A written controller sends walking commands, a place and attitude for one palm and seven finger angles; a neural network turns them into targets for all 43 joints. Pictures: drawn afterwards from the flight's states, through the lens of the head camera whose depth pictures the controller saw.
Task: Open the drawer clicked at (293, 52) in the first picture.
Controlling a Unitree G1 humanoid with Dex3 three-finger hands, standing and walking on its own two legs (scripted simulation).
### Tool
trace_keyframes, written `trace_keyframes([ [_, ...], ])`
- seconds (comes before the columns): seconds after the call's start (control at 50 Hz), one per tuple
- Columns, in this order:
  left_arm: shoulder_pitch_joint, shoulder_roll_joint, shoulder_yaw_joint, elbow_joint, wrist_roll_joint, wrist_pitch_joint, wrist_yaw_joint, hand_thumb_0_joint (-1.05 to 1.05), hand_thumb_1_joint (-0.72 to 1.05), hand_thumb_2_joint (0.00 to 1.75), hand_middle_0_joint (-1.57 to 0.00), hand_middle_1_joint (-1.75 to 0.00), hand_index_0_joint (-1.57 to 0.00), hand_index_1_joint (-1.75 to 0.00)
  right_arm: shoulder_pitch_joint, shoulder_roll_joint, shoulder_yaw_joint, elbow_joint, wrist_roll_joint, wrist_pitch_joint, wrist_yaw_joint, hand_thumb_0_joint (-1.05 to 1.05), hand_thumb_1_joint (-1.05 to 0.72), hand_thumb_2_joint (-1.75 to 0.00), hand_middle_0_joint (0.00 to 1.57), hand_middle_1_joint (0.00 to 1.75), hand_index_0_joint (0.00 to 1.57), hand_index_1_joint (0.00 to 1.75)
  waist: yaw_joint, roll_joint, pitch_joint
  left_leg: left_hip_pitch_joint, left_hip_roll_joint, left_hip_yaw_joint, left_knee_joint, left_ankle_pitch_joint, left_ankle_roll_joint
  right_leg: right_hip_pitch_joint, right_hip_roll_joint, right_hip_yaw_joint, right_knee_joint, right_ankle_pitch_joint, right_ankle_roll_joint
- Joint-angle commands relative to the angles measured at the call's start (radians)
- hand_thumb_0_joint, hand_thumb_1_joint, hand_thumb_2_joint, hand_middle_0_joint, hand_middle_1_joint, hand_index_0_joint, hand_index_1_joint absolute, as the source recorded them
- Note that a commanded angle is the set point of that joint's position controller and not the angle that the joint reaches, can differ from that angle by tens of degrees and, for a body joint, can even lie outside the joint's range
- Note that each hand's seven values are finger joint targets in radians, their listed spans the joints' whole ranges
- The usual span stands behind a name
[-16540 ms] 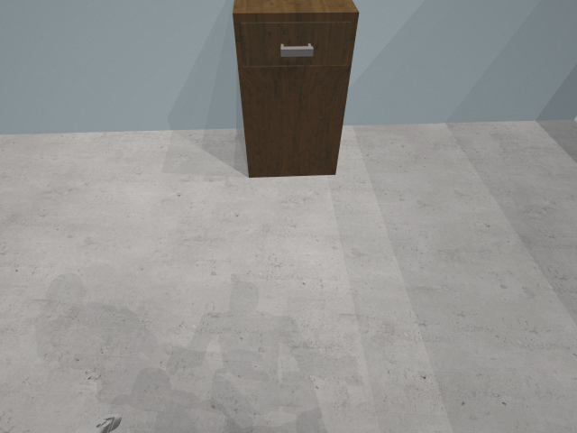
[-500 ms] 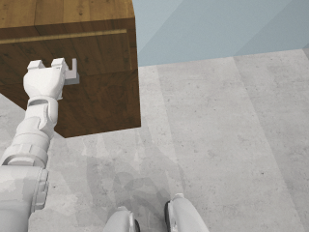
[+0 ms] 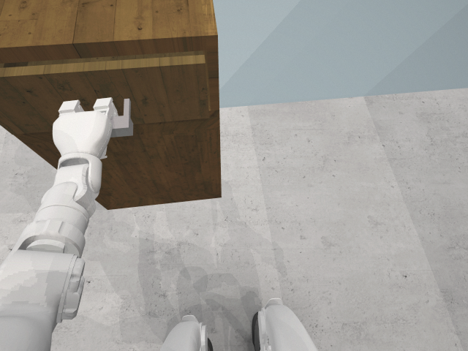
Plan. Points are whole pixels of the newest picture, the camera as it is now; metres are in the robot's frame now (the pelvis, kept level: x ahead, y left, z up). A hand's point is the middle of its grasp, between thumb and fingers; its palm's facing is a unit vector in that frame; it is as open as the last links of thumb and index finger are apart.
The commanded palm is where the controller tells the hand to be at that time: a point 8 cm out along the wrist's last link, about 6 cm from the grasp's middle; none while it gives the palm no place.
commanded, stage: pull the drawer open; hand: left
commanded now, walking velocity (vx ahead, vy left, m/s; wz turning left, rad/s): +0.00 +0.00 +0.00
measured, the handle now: (97, 117) +0.53 +0.23 -0.01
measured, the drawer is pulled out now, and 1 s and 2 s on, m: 0.02 0.21 0.30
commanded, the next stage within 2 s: open the thumb to release the handle in 1.62 s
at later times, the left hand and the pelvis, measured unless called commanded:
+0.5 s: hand (94, 196) +0.38 +0.23 -0.03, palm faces -0.02 -0.05 -1.00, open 6.1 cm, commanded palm +0.34 +0.23 +0.02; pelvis +0.01 +0.00 +0.02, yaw -1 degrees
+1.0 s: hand (91, 250) +0.29 +0.22 -0.03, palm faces -0.05 -0.06 -1.00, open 6.1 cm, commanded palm +0.24 +0.22 +0.02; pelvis +0.02 +0.00 +0.03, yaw -1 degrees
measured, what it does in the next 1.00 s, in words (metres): stands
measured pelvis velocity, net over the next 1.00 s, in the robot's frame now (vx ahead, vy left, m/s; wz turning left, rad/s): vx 0.02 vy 0.00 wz -0.02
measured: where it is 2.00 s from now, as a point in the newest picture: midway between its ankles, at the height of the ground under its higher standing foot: outside the picture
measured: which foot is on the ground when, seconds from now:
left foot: down 0.00-1.00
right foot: down 0.00-1.00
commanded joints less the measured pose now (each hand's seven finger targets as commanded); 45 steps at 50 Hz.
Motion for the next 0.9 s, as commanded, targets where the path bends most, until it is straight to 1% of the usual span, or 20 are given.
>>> trace_keyframes([
  [0.0, -0.218, 0.230, 0.079, -0.182, -0.030, -0.016, 0.014, 0.00, 0.90, 0.90, -0.40, -1.35, -0.40, -1.35, 0.208, -0.168, -0.053, -0.027, 0.003, -0.003, -0.010, 0.00, -0.90, -0.90, 0.20, 0.30, 0.20, 0.30, 0.021, 0.035, -0.557, 0.305, 0.001, -0.038, -0.097, 0.669, -0.012, 0.420, 0.032, 0.025, -0.052, 0.476, -0.021],
  [0.02, -0.176, 0.235, 0.085, -0.193, -0.032, -0.023, 0.006, 0.00, 0.90, 0.90, -0.40, -1.35, -0.40, -1.35, 0.201, -0.166, -0.052, -0.036, 0.006, -0.004, -0.012, 0.00, -0.90, -0.90, 0.20, 0.30, 0.20, 0.30, 0.034, 0.023, -0.557, 0.289, -0.001, -0.032, -0.104, 0.650, -0.009, 0.444, 0.032, 0.030, -0.056, 0.482, -0.022],
  [0.06, -0.116, 0.191, 0.060, -0.219, -0.035, -0.041, -0.003, 0.00, 0.90, 0.90, -0.40, -1.35, -0.40, -1.35, 0.191, -0.159, -0.053, -0.047, 0.011, -0.007, -0.009, 0.00, -0.90, -0.90, 0.20, 0.30, 0.20, 0.30, 0.044, 0.036, -0.553, 0.290, -0.001, -0.031, -0.116, 0.627, -0.009, 0.448, 0.031, 0.028, -0.059, 0.466, -0.025],
  [0.14, 0.059, 0.207, 0.106, -0.310, -0.045, -0.064, 0.008, 0.00, 0.90, 0.90, -0.40, -1.35, -0.40, -1.35, 0.164, -0.158, -0.057, -0.064, 0.014, -0.007, -0.004, 0.00, -0.90, -0.90, 0.20, 0.30, 0.20, 0.30, 0.092, -0.001, -0.551, 0.272, 0.002, -0.016, -0.138, 0.639, -0.004, 0.517, 0.027, 0.043, -0.071, 0.505, -0.031],
  [0.18, 0.103, 0.144, 0.064, -0.344, -0.041, -0.065, 0.020, 0.00, 0.90, 0.90, -0.40, -1.35, -0.40, -1.35, 0.157, -0.153, -0.062, -0.071, 0.021, -0.008, -0.002, 0.00, -0.90, -0.90, 0.20, 0.30, 0.20, 0.30, 0.080, -0.015, -0.504, 0.273, 0.003, -0.015, -0.152, 0.618, -0.005, 0.505, 0.028, 0.037, -0.085, 0.496, -0.029],
  [0.26, 0.238, 0.134, 0.092, -0.447, -0.038, -0.051, 0.063, 0.00, 0.90, 0.90, -0.40, -1.35, -0.40, -1.35, 0.137, -0.154, -0.072, -0.072, 0.019, -0.004, 0.004, 0.00, -0.90, -0.90, 0.20, 0.30, 0.20, 0.30, 0.101, -0.018, -0.496, 0.323, 0.014, -0.021, -0.166, 0.692, -0.011, 0.503, 0.027, 0.034, -0.089, 0.510, -0.032],
  [0.28, 0.247, 0.110, 0.078, -0.458, -0.040, -0.043, 0.071, 0.00, 0.90, 0.90, -0.40, -1.35, -0.40, -1.35, 0.129, -0.153, -0.073, -0.071, 0.021, -0.003, 0.005, 0.00, -0.90, -0.90, 0.20, 0.30, 0.20, 0.30, 0.091, -0.021, -0.471, 0.330, 0.016, -0.019, -0.169, 0.683, -0.012, 0.490, 0.029, 0.032, -0.097, 0.504, -0.031],
  [0.32, 0.285, 0.102, 0.082, -0.507, -0.036, -0.028, 0.089, 0.00, 0.90, 0.90, -0.40, -1.35, -0.40, -1.35, 0.118, -0.151, -0.077, -0.074, 0.020, -0.004, 0.005, 0.00, -0.90, -0.90, 0.20, 0.30, 0.20, 0.30, 0.094, -0.031, -0.460, 0.349, 0.018, -0.022, -0.176, 0.699, -0.015, 0.496, 0.028, 0.030, -0.102, 0.508, -0.030],
  [0.34, 0.311, 0.102, 0.085, -0.539, -0.037, -0.018, 0.095, 0.00, 0.90, 0.90, -0.40, -1.35, -0.40, -1.35, 0.099, -0.153, -0.075, -0.080, 0.020, -0.002, 0.007, 0.00, -0.90, -0.90, 0.20, 0.30, 0.20, 0.30, 0.104, -0.003, -0.463, 0.370, 0.018, -0.023, -0.178, 0.725, -0.018, 0.491, 0.029, 0.029, -0.101, 0.507, -0.033],
  [0.38, 0.319, 0.082, 0.071, -0.541, -0.030, 0.008, 0.110, 0.00, 0.90, 0.90, -0.40, -1.35, -0.40, -1.35, 0.089, -0.150, -0.074, -0.077, 0.022, 0.000, 0.004, 0.00, -0.90, -0.90, 0.20, 0.30, 0.20, 0.30, 0.094, -0.011, -0.421, 0.385, 0.020, -0.022, -0.185, 0.720, -0.022, 0.477, 0.030, 0.024, -0.109, 0.495, -0.032],
  [0.44, 0.354, 0.056, 0.054, -0.575, -0.029, 0.039, 0.120, 0.00, 0.90, 0.90, -0.40, -1.35, -0.40, -1.35, 0.061, -0.146, -0.070, -0.091, 0.023, -0.002, 0.000, 0.00, -0.90, -0.90, 0.20, 0.30, 0.20, 0.30, 0.097, -0.001, -0.413, 0.408, 0.018, -0.027, -0.195, 0.718, -0.026, 0.477, 0.031, 0.017, -0.114, 0.471, -0.034],
  [0.48, 0.374, 0.037, 0.041, -0.568, -0.024, 0.057, 0.123, 0.00, 0.90, 0.90, -0.40, -1.35, -0.40, -1.35, 0.047, -0.141, -0.069, -0.094, 0.027, -0.003, -0.005, 0.00, -0.90, -0.90, 0.20, 0.30, 0.20, 0.30, 0.091, -0.025, -0.379, 0.413, 0.017, -0.026, -0.200, 0.695, -0.028, 0.468, 0.032, 0.013, -0.121, 0.454, -0.032],
  [0.52, 0.431, 0.040, 0.046, -0.599, -0.024, 0.070, 0.123, 0.00, 0.90, 0.90, -0.40, -1.35, -0.40, -1.35, 0.024, -0.136, -0.064, -0.114, 0.029, -0.004, -0.008, 0.00, -0.90, -0.90, 0.20, 0.30, 0.20, 0.30, 0.112, -0.019, -0.383, 0.417, 0.011, -0.022, -0.212, 0.681, -0.029, 0.497, 0.031, 0.016, -0.127, 0.448, -0.034],
  [0.56, 0.455, 0.017, 0.025, -0.626, -0.021, 0.083, 0.120, 0.00, 0.90, 0.90, -0.40, -1.35, -0.40, -1.35, 0.005, -0.130, -0.059, -0.127, 0.031, -0.005, -0.013, 0.00, -0.90, -0.90, 0.20, 0.30, 0.20, 0.30, 0.114, 0.003, -0.379, 0.444, 0.013, -0.029, -0.215, 0.718, -0.033, 0.493, 0.030, 0.013, -0.127, 0.459, -0.035],
  [0.6, 0.496, -0.017, 0.002, -0.647, -0.022, 0.093, 0.116, 0.00, 0.90, 0.90, -0.40, -1.35, -0.40, -1.35, -0.012, -0.125, -0.057, -0.144, 0.033, -0.009, -0.014, 0.00, -0.90, -0.90, 0.20, 0.30, 0.20, 0.30, 0.114, -0.015, -0.354, 0.447, 0.013, -0.030, -0.220, 0.708, -0.034, 0.492, 0.031, 0.008, -0.135, 0.444, -0.034],
  [0.64, 0.537, 0.001, 0.023, -0.677, -0.023, 0.096, 0.110, 0.00, 0.90, 0.90, -0.40, -1.35, -0.40, -1.35, -0.032, -0.125, -0.054, -0.155, 0.034, -0.012, -0.018, 0.00, -0.90, -0.90, 0.20, 0.30, 0.20, 0.30, 0.126, -0.025, -0.362, 0.444, 0.009, -0.027, -0.222, 0.706, -0.032, 0.515, 0.030, 0.015, -0.137, 0.456, -0.036],
  [0.68, 0.580, -0.038, -0.009, -0.695, -0.019, 0.102, 0.109, 0.00, 0.90, 0.90, -0.40, -1.35, -0.40, -1.35, -0.045, -0.116, -0.050, -0.171, 0.035, -0.015, -0.020, 0.00, -0.90, -0.90, 0.20, 0.30, 0.20, 0.30, 0.123, -0.025, -0.342, 0.450, 0.007, -0.023, -0.226, 0.688, -0.033, 0.512, 0.030, 0.011, -0.142, 0.450, -0.035],
  [0.76, 0.681, -0.030, 0.013, -0.726, -0.016, 0.100, 0.107, 0.00, 0.90, 0.90, -0.40, -1.35, -0.40, -1.35, -0.072, -0.110, -0.043, -0.191, 0.035, -0.024, -0.024, 0.00, -0.90, -0.90, 0.20, 0.30, 0.20, 0.30, 0.139, -0.045, -0.319, 0.427, 0.001, -0.017, -0.233, 0.644, -0.032, 0.533, 0.031, 0.016, -0.144, 0.444, -0.038],
  [0.84, 0.803, -0.052, 0.006, -0.822, -0.013, 0.098, 0.117, 0.00, 0.90, 0.90, -0.40, -1.35, -0.40, -1.35, -0.104, -0.103, -0.039, -0.216, 0.034, -0.035, -0.018, 0.00, -0.90, -0.90, 0.20, 0.30, 0.20, 0.30, 0.154, 0.003, -0.324, 0.451, -0.001, -0.019, -0.229, 0.681, -0.038, 0.534, 0.031, 0.018, -0.137, 0.461, -0.043],
  [0.88, 0.856, -0.071, -0.005, -0.833, -0.017, 0.103, 0.123, 0.00, 0.90, 0.90, -0.40, -1.35, -0.40, -1.35, -0.103, -0.100, -0.038, -0.219, 0.034, -0.039, -0.014, 0.00, -0.90, -0.90, 0.20, 0.30, 0.20, 0.30, 0.150, -0.037, -0.296, 0.436, 0.000, -0.019, -0.230, 0.651, -0.038, 0.529, 0.033, 0.013, -0.138, 0.442, -0.041],
])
